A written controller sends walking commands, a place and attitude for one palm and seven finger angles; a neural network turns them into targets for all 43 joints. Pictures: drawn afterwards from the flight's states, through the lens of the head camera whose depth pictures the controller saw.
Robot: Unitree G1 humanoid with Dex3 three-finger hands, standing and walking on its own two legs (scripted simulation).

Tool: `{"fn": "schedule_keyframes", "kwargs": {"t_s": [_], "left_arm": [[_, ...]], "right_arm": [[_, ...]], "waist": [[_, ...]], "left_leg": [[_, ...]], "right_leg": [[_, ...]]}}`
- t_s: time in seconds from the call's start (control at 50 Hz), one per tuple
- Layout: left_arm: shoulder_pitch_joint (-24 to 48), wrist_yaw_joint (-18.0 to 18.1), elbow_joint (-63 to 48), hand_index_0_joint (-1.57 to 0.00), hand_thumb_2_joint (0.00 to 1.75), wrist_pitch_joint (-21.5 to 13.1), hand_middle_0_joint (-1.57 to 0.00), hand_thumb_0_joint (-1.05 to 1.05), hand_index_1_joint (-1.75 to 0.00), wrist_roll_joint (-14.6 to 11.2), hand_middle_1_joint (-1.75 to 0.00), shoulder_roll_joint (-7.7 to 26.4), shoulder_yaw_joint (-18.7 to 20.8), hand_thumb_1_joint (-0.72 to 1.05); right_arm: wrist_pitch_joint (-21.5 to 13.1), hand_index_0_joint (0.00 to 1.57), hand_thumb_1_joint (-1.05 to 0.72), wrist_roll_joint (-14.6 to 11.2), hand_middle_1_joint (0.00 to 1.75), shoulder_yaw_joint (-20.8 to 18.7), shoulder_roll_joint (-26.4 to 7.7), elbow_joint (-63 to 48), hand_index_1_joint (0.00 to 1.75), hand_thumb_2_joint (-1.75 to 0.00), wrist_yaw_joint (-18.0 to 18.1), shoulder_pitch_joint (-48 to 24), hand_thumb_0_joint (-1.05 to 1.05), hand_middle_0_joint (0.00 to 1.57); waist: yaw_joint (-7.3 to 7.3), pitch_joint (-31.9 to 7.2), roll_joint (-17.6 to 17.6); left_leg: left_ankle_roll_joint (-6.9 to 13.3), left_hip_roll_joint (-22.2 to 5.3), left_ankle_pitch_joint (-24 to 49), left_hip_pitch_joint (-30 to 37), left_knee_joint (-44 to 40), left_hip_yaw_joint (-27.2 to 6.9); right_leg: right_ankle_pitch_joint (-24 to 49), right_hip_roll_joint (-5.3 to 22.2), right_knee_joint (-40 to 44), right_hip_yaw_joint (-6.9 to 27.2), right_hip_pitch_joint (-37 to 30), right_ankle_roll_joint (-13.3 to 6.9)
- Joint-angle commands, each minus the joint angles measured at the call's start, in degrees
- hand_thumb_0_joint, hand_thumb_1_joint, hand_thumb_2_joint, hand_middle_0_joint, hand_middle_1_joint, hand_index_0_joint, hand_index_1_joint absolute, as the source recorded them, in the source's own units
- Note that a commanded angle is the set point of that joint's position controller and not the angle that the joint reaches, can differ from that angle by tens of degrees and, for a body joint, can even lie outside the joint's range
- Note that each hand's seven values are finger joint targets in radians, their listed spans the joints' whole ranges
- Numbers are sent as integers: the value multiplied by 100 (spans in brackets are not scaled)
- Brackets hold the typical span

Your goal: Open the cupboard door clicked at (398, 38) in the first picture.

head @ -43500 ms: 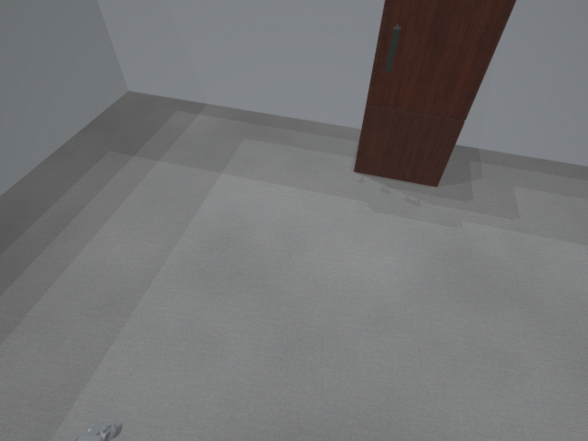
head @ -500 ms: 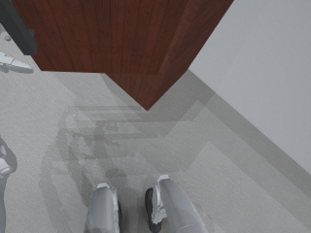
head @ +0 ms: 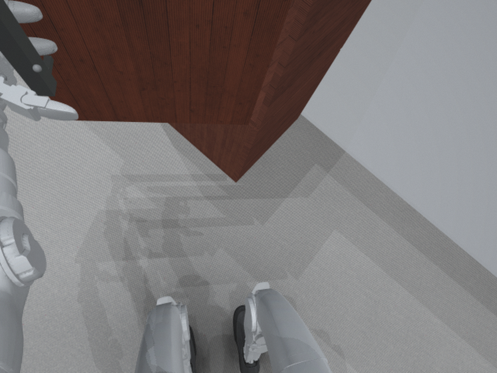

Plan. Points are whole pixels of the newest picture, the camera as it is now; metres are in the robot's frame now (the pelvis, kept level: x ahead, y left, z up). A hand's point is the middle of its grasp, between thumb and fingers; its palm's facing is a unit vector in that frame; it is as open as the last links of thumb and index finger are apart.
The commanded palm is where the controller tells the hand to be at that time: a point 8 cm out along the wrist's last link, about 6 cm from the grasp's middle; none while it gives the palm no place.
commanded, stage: slide the fingers in behind the handle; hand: left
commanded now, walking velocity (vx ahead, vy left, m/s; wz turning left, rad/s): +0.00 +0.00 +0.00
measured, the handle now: (22, 37) +0.59 +0.26 +0.05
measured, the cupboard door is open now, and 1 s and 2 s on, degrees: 45 45 81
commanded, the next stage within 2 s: close the thumb around the handle in 0.24 s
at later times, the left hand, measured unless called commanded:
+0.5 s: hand (37, 71) +0.54 +0.24 +0.04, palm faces -0.01 -1.00 -0.03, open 13.4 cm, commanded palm +0.53 +0.26 +0.04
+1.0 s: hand (38, 70) +0.54 +0.24 +0.04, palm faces -0.02 -1.00 -0.03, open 5.9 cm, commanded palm +0.53 +0.26 +0.04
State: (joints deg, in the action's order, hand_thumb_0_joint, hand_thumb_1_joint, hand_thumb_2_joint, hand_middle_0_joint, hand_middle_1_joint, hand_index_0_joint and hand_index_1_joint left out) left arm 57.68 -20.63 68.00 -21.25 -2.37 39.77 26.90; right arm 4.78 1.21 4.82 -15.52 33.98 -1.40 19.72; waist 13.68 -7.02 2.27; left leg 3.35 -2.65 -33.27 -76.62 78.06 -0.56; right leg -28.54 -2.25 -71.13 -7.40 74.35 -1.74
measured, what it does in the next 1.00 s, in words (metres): stands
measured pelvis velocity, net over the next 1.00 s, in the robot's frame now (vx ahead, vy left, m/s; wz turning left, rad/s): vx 0.00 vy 0.01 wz -0.01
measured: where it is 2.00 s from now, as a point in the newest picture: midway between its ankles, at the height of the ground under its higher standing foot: (217, 362)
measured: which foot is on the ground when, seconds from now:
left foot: down 0.00-1.00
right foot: down 0.00-1.00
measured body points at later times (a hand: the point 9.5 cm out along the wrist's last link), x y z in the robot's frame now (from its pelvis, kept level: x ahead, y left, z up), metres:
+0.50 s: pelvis +0.00 +0.00 +0.00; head +0.19 +0.04 +0.40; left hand +0.53 +0.29 +0.05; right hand +0.00 -0.27 -0.10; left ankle +0.01 +0.08 -0.60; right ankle +0.04 -0.11 -0.60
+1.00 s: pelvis +0.00 +0.01 +0.00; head +0.19 +0.05 +0.40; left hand +0.54 +0.29 +0.05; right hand +0.00 -0.26 -0.10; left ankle +0.01 +0.08 -0.60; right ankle +0.04 -0.11 -0.60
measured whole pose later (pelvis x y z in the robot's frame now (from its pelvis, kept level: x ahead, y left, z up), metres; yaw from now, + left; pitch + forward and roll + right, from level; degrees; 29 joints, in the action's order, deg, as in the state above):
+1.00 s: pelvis +0.00 +0.01 +0.00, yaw +0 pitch +32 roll -7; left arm 57.3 -21.3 67.6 -21.7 -3.0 39.2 27.0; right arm 4.5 1.1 4.7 -15.7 34.7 -1.3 20.0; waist 13.6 -7.0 2.6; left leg 3.8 -2.5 -33.3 -76.9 78.2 -0.1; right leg -28.4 -2.2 -71.2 -6.9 74.7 -1.2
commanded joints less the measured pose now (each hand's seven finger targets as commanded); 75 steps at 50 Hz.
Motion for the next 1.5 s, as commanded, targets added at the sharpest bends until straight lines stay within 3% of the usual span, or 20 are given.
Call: {"fn": "schedule_keyframes", "kwargs": {"t_s": [0.0, 0.08, 0.14, 0.24, 0.32, 0.44, 0.46, 0.52, 0.58, 0.6, 0.64, 0.82, 0.92, 0.98, 1.12, 1.14, 1.28, 1.36, 1.42, 1.48], "left_arm": [[2238, -11, -1373, -30, 30, -525, -30, 0, -120, -143, -120, 1319, -15, -50], [2273, -122, -1285, -30, 30, -478, -30, 0, -120, -294, -120, 1211, -39, -50], [2337, -130, -1188, -30, 30, -436, -30, 0, -120, -262, -120, 1559, 164, -50], [2295, -111, -1103, -30, 30, -446, -30, 0, -120, -215, -120, 1356, -28, -50], [2376, -120, -1116, -30, 30, -455, -30, 0, -120, -239, -120, 1696, 219, -50], [2268, -164, -1009, -32, 44, -397, -32, 0, -124, -215, -124, 1799, 252, -16], [2451, -160, -1100, -33, 47, -396, -33, 0, -124, -217, -124, 1667, 111, -11], [2373, -162, -1227, -34, 54, -440, -34, 0, -126, -223, -126, 1812, 258, 6], [2498, -155, -1333, -35, 61, -469, -35, 0, -128, -254, -128, 1532, 83, 23], [2390, -150, -1311, -36, 64, -453, -36, 0, -128, -249, -128, 1625, 181, 28], [2345, -152, -1191, -36, 68, -397, -36, 0, -130, -262, -130, 1698, 248, 40], [2410, -94, -1090, -40, 90, -370, -40, 0, -135, -237, -135, 1427, 54, 90], [2297, -62, -1329, -40, 90, -516, -40, 0, -135, -209, -135, 1578, 184, 90], [2131, -47, -1258, -40, 90, -525, -40, 0, -135, -271, -135, 1607, 312, 90], [2342, -3, -1306, -40, 90, -533, -40, 0, -135, -194, -135, 1351, 48, 90], [2368, 10, -1401, -40, 90, -564, -40, 0, -135, -190, -135, 1584, 217, 90], [1109, -142, -1524, -40, 90, -532, -40, 0, -135, -325, -135, 1326, 214, 90], [306, -190, -2005, -40, 90, -472, -40, 0, -135, -500, -135, 1180, 238, 90], [-489, -243, -2420, -40, 90, -453, -40, 0, -135, -638, -135, 910, 167, 90], [-1426, -238, -2852, -40, 90, -452, -40, 0, -135, -798, -135, 603, 117, 90]], "right_arm": [[-19, 20, -90, 47, 30, -429, -1213, -86, 30, -90, 65, 1280, 0, 20], [-34, 20, -90, 7, 30, -445, -1228, -58, 30, -90, 93, 1277, 0, 20], [-41, 20, -90, -5, 30, -422, -1246, -32, 30, -90, 127, 1271, 0, 20], [-60, 20, -90, -2, 30, -410, -1232, -29, 30, -90, 126, 1238, 0, 20], [-71, 20, -90, 1, 30, -411, -1272, -31, 30, -90, 155, 1273, 0, 20], [-69, 20, -90, -17, 30, -382, -1282, -67, 30, -90, 156, 1218, 0, 20], [-83, 20, -90, -10, 30, -376, -1271, -68, 30, -90, 154, 1208, 0, 20], [-80, 20, -90, -7, 30, -399, -1295, -78, 30, -90, 155, 1232, 0, 20], [-99, 20, -90, 5, 30, -414, -1268, -33, 30, -90, 138, 1253, 0, 20], [-86, 20, -90, 7, 30, -418, -1292, -37, 30, -90, 133, 1279, 0, 20], [-80, 20, -90, 1, 30, -409, -1299, -39, 30, -90, 142, 1269, 0, 20], [-71, 20, -90, 2, 30, -414, -1276, 1, 30, -90, 141, 1281, 0, 20], [-70, 20, -90, 37, 30, -419, -1264, -29, 30, -90, 125, 1289, 0, 20], [-53, 20, -90, 33, 30, -427, -1273, -44, 30, -90, 119, 1306, 0, 20], [-38, 20, -90, 35, 30, -448, -1261, 7, 30, -90, 106, 1302, 0, 20], [-36, 20, -90, 41, 30, -449, -1284, 1, 30, -90, 115, 1315, 0, 20], [24, 20, -90, -21, 30, -474, -1215, -187, 30, -90, 71, 1198, 0, 20], [51, 20, -90, -94, 30, -524, -1178, -352, 30, -90, 44, 1073, 0, 20], [45, 20, -90, -159, 30, -572, -1124, -453, 30, -90, 22, 972, 0, 20], [2, 20, -90, -213, 30, -625, -1070, -612, 30, -90, -6, 815, 0, 20]], "waist": [[-8, -3431, 1468], [60, -3401, 1232], [29, -3349, 1102], [47, -3231, 1290], [20, -3362, 1268], [-1, -3226, 1250], [62, -3244, 1281], [-30, -3487, 1393], [62, -3481, 1496], [-4, -3563, 1498], [9, -3465, 1314], [95, -3200, 1306], [-45, -3494, 1597], [-63, -3427, 1364], [27, -3355, 1458], [-19, -3437, 1468], [-313, -3506, 1310], [-482, -3545, 938], [-644, -3570, 973], [-788, -3439, 651]], "left_leg": [[-191, -46, 3244, 3324, -826, -715], [-135, -16, 3020, 3111, -816, -688], [-106, 9, 2746, 2792, -804, -618], [-124, 1, 2727, 2884, -807, -629], [-111, 7, 2765, 2801, -766, -601], [-106, 6, 2639, 2659, -747, -583], [-95, 7, 2624, 2660, -753, -597], [-136, -8, 2827, 2913, -751, -644], [-148, -33, 3029, 3197, -753, -725], [-170, -38, 3056, 3219, -768, -728], [-148, -23, 2945, 3004, -765, -706], [-173, -43, 2896, 3112, -837, -755], [-250, -59, 3321, 3460, -852, -807], [-237, -62, 3369, 3411, -860, -827], [-259, -73, 3262, 3543, -906, -850], [-265, -74, 3274, 3521, -899, -840], [-226, -38, 3576, 3517, -1013, -709], [-176, 14, 3522, 3376, -1185, -564], [-192, 30, 3800, 3525, -1287, -492], [-156, 70, 3761, 3378, -1406, -388]], "right_leg": [[1671, -123, 639, 411, -1134, -20], [1688, -127, 668, 448, -1252, -1], [1619, -124, 694, 494, -1458, 21], [1483, -120, 685, 478, -1202, 8], [1580, -117, 654, 498, -1360, 12], [1491, -119, 646, 501, -1329, 13], [1487, -121, 644, 502, -1314, 18], [1545, -122, 604, 475, -1286, 1], [1553, -119, 594, 432, -1029, -4], [1556, -122, 596, 425, -1075, 3], [1564, -125, 609, 431, -1191, 15], [1426, -126, 658, 387, -919, 10], [1555, -118, 594, 373, -947, -18], [1600, -124, 600, 368, -1009, -16], [1489, -116, 650, 360, -845, 0], [1512, -115, 640, 371, -935, 0], [1846, -112, 698, 419, -1418, -12], [2136, -117, 840, 465, -2040, 24], [2349, -105, 930, 493, -2252, 32], [2526, -111, 1001, 506, -2639, 28]]}}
